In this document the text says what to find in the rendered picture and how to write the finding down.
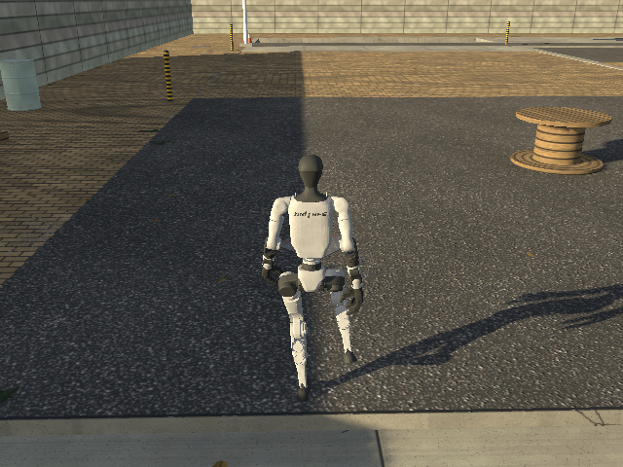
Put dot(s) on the left robot forearm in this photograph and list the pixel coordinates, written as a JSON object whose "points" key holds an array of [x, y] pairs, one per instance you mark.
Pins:
{"points": [[269, 256]]}

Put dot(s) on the robot left foot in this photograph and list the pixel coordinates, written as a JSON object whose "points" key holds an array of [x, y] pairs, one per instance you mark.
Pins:
{"points": [[303, 393]]}

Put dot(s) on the right robot forearm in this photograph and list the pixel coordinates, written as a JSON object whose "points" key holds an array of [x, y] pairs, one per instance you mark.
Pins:
{"points": [[353, 267]]}

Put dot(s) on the right robot upper arm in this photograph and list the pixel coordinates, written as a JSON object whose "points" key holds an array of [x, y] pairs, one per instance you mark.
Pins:
{"points": [[341, 206]]}

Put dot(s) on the robot right hand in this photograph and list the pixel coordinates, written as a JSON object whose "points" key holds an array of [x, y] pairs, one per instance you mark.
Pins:
{"points": [[356, 301]]}

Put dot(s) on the robot left hand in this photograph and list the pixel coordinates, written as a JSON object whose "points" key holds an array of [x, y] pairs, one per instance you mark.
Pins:
{"points": [[274, 269]]}

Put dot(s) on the robot right shin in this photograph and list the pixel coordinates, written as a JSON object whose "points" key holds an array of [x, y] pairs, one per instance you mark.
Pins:
{"points": [[344, 324]]}

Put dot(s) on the left robot upper arm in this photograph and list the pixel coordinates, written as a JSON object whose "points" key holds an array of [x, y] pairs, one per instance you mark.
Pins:
{"points": [[280, 207]]}

